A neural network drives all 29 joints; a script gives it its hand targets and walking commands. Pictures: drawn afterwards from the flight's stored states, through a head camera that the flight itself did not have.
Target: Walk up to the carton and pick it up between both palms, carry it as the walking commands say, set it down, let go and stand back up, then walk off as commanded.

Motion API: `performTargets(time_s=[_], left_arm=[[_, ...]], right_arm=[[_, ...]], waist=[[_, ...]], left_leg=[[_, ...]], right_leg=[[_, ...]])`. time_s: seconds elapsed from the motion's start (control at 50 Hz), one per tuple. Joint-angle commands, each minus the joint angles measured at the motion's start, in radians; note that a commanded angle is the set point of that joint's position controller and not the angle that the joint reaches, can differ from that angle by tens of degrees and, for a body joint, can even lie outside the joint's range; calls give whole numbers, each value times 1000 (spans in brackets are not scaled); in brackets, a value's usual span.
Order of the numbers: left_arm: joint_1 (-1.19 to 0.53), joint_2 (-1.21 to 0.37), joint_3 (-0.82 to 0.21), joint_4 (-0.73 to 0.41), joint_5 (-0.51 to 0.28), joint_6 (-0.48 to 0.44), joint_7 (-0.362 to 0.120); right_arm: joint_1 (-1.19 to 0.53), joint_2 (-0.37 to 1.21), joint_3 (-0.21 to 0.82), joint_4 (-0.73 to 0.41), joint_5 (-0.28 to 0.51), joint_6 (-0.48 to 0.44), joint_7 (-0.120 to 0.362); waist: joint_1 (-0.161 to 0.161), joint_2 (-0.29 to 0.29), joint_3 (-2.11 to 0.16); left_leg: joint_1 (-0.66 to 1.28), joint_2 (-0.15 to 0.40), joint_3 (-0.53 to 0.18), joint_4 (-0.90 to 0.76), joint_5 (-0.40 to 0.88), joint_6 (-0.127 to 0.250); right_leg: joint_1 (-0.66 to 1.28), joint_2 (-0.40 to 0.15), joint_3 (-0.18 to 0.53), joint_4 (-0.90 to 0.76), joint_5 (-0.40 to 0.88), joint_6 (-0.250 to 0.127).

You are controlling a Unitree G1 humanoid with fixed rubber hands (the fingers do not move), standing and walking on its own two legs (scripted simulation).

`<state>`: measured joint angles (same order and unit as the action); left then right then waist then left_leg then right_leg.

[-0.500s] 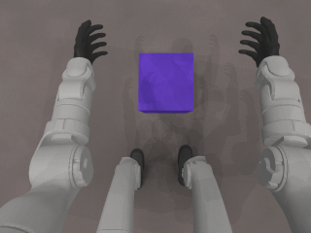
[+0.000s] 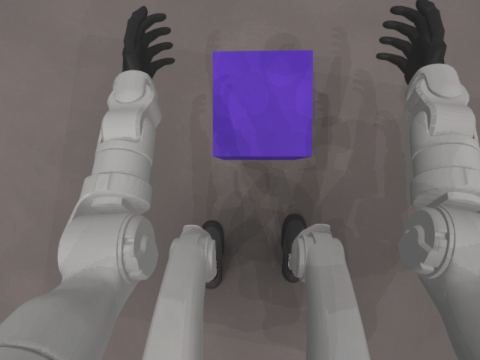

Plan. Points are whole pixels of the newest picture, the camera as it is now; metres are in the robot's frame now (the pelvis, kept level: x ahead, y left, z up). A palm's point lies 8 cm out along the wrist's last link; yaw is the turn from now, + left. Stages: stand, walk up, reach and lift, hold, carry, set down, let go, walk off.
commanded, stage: reach and lift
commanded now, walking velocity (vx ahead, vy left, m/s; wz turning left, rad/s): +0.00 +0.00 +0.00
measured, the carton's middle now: (260, 114) +0.52 -0.03 -0.47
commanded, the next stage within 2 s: none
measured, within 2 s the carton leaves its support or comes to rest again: neither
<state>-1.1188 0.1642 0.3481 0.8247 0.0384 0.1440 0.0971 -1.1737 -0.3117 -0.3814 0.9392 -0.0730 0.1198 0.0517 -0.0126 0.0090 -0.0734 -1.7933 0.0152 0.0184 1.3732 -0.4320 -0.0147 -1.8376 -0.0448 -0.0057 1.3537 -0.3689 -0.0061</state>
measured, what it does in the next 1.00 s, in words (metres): lowers itself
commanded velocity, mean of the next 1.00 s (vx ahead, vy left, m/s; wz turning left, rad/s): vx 0.00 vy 0.00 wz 0.00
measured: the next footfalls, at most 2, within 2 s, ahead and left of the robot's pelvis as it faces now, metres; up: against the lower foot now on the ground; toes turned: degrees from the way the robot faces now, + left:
none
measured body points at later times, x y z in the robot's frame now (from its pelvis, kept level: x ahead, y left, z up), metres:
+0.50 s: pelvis -0.02 +0.00 -0.14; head +0.33 -0.02 +0.15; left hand +0.53 +0.16 -0.28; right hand +0.53 -0.23 -0.28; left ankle +0.07 +0.13 -0.55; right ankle +0.09 -0.12 -0.55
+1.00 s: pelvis -0.04 +0.00 -0.22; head +0.34 -0.02 +0.01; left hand +0.52 +0.16 -0.41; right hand +0.52 -0.22 -0.41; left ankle +0.07 +0.13 -0.55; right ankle +0.09 -0.12 -0.55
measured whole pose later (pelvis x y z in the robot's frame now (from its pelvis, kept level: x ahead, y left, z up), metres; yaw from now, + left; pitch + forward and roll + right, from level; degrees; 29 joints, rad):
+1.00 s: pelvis -0.04 +0.00 -0.22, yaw +1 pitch +36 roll +2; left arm -1.49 0.35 0.06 1.15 -0.27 0.04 0.16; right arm -1.53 -0.45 -0.02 1.22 0.27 0.02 -0.10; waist -0.02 0.02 0.41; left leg -2.24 0.00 -0.01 2.19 -0.58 -0.04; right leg -2.30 -0.05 0.01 2.16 -0.49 -0.03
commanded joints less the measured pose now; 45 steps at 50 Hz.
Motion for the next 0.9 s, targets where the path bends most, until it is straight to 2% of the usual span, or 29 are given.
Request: performTargets(time_s=[0.0,0.12,0.26,0.58,0.88], left_arm=[[-221,107,-26,-111,-27,-13,17],[-275,153,-86,-128,-94,-9,43],[-327,187,-129,-67,-149,-17,60],[-458,241,-186,103,-215,-75,62],[-605,298,-258,233,-293,-118,58]], right_arm=[[-240,-142,23,-106,28,-14,-19],[-295,-182,95,-123,106,-12,-56],[-347,-195,164,-59,187,-21,-94],[-474,-212,247,84,255,-73,-143],[-608,-250,333,188,333,-112,-151]], waist=[[-15,-26,-1011],[-25,-29,-1090],[-16,-27,-1047],[-12,-39,-908],[-9,-37,-804]], left_leg=[[384,-113,44,0,249,-46],[339,-111,50,129,227,-40],[228,-97,51,249,185,-30],[65,-75,47,477,124,-32],[26,-53,21,626,114,-34]], right_leg=[[603,108,-32,40,300,22],[555,104,-36,165,282,18],[466,90,-25,282,244,14],[369,60,7,503,192,18],[310,31,27,653,179,22]])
